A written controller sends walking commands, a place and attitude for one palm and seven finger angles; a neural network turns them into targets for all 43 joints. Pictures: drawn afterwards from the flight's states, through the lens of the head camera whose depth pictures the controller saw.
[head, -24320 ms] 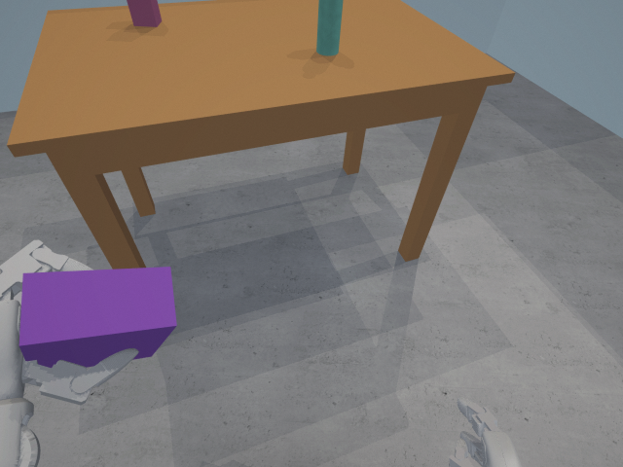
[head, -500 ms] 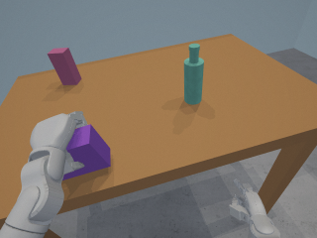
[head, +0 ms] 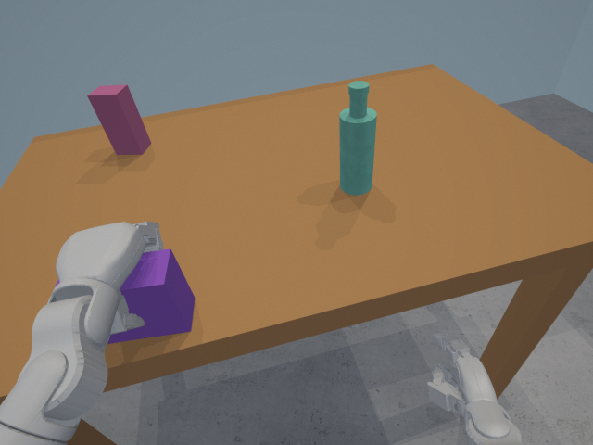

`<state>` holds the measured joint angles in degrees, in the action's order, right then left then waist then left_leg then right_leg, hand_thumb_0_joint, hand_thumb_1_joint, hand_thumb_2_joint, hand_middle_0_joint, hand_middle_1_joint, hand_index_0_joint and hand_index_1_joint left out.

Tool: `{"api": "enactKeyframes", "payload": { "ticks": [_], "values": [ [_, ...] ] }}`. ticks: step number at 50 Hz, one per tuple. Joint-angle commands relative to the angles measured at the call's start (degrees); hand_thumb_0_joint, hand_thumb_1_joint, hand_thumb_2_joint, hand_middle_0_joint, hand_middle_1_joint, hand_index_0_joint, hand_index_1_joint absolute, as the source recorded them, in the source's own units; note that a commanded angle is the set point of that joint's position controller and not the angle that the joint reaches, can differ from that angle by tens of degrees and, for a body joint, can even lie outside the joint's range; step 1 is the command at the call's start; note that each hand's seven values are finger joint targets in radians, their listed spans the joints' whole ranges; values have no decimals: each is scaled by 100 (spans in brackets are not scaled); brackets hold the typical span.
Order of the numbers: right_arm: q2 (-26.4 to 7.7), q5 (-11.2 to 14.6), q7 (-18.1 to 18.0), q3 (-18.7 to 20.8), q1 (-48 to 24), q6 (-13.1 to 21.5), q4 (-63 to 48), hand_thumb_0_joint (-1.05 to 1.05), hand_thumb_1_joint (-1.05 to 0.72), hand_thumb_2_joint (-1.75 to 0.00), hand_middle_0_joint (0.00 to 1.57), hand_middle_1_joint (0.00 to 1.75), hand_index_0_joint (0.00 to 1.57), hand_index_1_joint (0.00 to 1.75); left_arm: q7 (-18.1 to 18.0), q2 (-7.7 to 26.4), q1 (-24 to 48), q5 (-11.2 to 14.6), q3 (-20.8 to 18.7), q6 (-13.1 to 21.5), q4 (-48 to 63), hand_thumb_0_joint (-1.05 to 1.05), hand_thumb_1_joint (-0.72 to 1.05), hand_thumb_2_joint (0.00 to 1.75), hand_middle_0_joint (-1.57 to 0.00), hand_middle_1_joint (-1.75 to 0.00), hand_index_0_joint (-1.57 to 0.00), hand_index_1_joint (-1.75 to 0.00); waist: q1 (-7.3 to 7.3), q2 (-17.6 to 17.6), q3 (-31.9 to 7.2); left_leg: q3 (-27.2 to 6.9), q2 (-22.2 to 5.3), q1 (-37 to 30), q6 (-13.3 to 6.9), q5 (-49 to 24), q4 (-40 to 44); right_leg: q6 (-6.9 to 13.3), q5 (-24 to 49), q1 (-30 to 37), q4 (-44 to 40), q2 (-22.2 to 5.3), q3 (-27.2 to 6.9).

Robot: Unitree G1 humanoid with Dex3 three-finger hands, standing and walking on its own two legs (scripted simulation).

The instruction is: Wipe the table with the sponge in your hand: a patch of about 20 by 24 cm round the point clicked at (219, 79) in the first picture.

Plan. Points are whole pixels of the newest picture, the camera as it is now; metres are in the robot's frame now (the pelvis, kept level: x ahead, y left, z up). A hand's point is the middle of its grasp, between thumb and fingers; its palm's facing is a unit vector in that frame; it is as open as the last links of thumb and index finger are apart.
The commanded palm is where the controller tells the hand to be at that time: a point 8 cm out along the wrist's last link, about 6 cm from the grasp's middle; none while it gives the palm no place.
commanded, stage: move the sponge above the wiping area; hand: left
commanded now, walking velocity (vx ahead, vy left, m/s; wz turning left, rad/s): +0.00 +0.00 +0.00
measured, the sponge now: (136, 306) +0.24 +0.27 +0.09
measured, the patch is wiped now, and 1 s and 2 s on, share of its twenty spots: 0.10 0.10 0.10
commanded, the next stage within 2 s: lower the sponge onto the table in 1.50 s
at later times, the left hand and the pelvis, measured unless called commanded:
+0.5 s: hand (130, 263) +0.25 +0.25 +0.17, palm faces +0.14 -0.03 -0.99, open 9.8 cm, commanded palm +0.21 +0.28 +0.26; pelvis +0.00 +0.01 +0.00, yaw -1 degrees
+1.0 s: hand (111, 225) +0.27 +0.27 +0.21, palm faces +0.28 -0.03 -0.96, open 9.8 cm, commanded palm +0.21 +0.27 +0.26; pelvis +0.00 +0.01 +0.00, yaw +0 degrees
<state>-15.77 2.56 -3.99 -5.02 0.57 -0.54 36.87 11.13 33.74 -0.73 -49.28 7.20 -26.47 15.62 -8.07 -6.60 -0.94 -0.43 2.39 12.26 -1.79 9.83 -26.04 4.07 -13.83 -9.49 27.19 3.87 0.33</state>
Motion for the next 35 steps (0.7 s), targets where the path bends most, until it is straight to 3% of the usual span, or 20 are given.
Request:
{"api": "enactKeyframes", "payload": {
  "ticks": [1,2,4,7,9,11,12,14,15,18,19,20,21,22,24,25,28,29,32,35],
  "values": [
    [-309,-84,-103,233,-1326,490,-938,0,-90,-90,20,30,20,30,-850,2456,2382,-421,-2233,439,1285,0,10,130,-120,-160,-120,-160,-160,-29,-1408,-312,32,-783,-12,-956,109,192,482,127,-695,-318,-982],
    [-340,-74,-79,254,-1288,445,-897,0,-90,-90,20,30,20,30,-875,2189,2228,-204,-2127,442,1020,0,10,130,-120,-160,-120,-160,-155,130,-1146,-313,22,-721,-5,-869,145,153,508,82,-814,-343,-912],
    [-382,54,-41,293,-1570,424,-845,0,-90,-90,20,30,20,30,-944,2294,2378,50,-2354,300,816,0,10,130,-120,-160,-120,-160,-190,-168,-952,-385,0,-685,66,-700,197,207,387,40,-877,-311,-1170],
    [-415,94,-4,268,-1522,332,-854,0,-90,-90,20,30,20,30,-732,1471,2114,317,-1625,-47,295,0,10,130,-120,-160,-120,-160,-89,133,-677,-287,-50,-432,67,-648,271,13,580,-30,-857,-434,-695],
    [-389,198,-31,236,-1703,350,-969,0,-90,-90,20,30,20,30,-451,1074,1726,371,-1268,-209,38,0,10,130,-120,-160,-120,-160,-6,390,-406,-276,-69,-361,50,-416,286,-7,331,-242,-929,-409,-780],
    [-404,236,-30,229,-1496,336,-1057,0,-90,-90,20,30,20,30,-227,635,1615,360,-732,-218,164,0,10,130,-120,-160,-120,-160,109,575,-512,-230,-91,-375,17,-271,269,-119,229,-307,-910,-459,-516],
    [-438,214,-33,237,-1454,345,-1091,0,-90,-90,20,30,20,30,-151,599,1556,334,-641,-194,219,0,10,130,-120,-160,-120,-160,129,655,-617,-254,-102,-393,-2,-213,274,-123,223,-259,-876,-454,-431],
    [-388,230,-25,216,-1630,442,-1208,0,-90,-90,20,30,20,30,-100,927,1504,176,-850,-122,703,0,10,130,-120,-160,-120,-160,92,698,-918,-305,-100,-468,-23,-208,229,-70,103,-185,-786,-421,-633],
    [-408,160,-45,210,-1573,449,-1289,0,-90,-90,20,30,20,30,-69,921,1635,97,-759,-50,1038,0,10,130,-120,-160,-120,-160,47,613,-1224,-268,-57,-541,-68,-336,186,-88,232,-16,-709,-466,-508],
    [-392,-2,-39,222,-1528,453,-1263,0,-90,-90,20,30,20,30,-258,1941,2223,-358,-1446,266,2073,0,10,130,-120,-160,-120,-160,-118,90,-1792,-342,14,-805,-88,-918,173,10,666,255,-471,-382,-583],
    [-396,-25,-56,223,-1671,513,-1272,0,-90,-90,20,30,20,30,-432,2553,2499,-505,-1956,366,2506,0,10,130,-120,-160,-120,-160,-195,-190,-1917,-430,-21,-835,-78,-878,182,130,548,379,-416,-300,-878],
    [-330,-132,-76,208,-1461,525,-1228,0,-90,-90,20,30,20,30,-599,2349,2571,-580,-1906,444,2419,0,10,130,-120,-160,-120,-160,-235,-273,-1967,-347,22,-867,-81,-1105,173,161,640,393,-389,-297,-682],
    [-285,-129,-56,219,-1322,533,-1123,0,-90,-90,20,30,20,30,-796,2282,2376,-603,-1993,498,2138,0,10,130,-120,-160,-120,-160,-212,-252,-1754,-358,-24,-890,-10,-1127,214,191,486,199,-471,-245,-745],
    [-305,-128,-30,252,-1249,499,-1050,0,-90,-90,20,30,20,30,-918,2123,2207,-441,-2019,505,1810,0,10,130,-120,-160,-120,-160,-237,-176,-1479,-377,-37,-828,1,-1033,302,203,464,171,-604,-245,-646],
    [-351,15,-16,309,-1467,454,-901,0,-90,-90,20,30,20,30,-1149,2276,2496,-153,-2358,326,1262,0,10,130,-120,-160,-120,-160,-253,-39,-1096,-459,-59,-742,71,-666,377,261,160,60,-796,-196,-1020],
    [-332,46,-22,303,-1417,381,-896,0,-90,-90,20,30,20,30,-1173,1889,2651,38,-2070,269,1020,0,10,130,-120,-160,-120,-160,-175,78,-964,-386,-76,-674,71,-579,403,180,124,47,-857,-260,-838],
    [-395,128,-12,290,-1460,248,-907,0,-90,-90,20,30,20,30,-1004,1634,2160,297,-1868,49,418,0,10,130,-120,-160,-120,-160,-183,372,-686,-328,-85,-505,91,-484,464,43,173,-41,-919,-329,-658],
    [-413,173,-32,258,-1641,252,-941,0,-90,-90,20,30,20,30,-875,1582,1871,330,-1844,-91,171,0,10,130,-120,-160,-120,-160,-158,298,-499,-307,-65,-418,94,-369,464,76,77,-134,-976,-307,-817],
    [-437,225,4,249,-1514,162,-1105,0,-90,-90,20,30,20,30,-472,763,1264,471,-1068,-296,197,0,10,130,-120,-160,-120,-160,-25,428,-577,-218,-120,-322,73,-362,387,-66,375,-104,-875,-412,-456],
    [-368,292,27,177,-1622,267,-1298,0,-90,-90,20,30,20,30,-220,210,1409,434,-411,-329,689,0,10,130,-120,-160,-120,-160,116,494,-728,-278,-124,-419,12,-102,398,-95,186,-232,-823,-391,-295]
  ]
}}
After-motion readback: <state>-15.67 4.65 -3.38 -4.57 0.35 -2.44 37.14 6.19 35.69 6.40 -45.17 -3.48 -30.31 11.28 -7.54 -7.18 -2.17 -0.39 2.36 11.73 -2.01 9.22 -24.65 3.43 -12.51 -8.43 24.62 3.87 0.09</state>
